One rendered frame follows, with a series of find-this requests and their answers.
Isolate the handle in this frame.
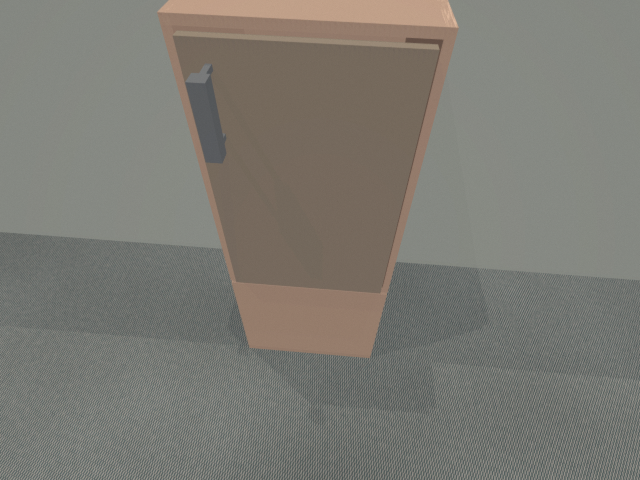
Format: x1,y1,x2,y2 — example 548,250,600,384
185,63,226,164

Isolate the cupboard door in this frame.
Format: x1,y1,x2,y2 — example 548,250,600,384
172,30,440,293

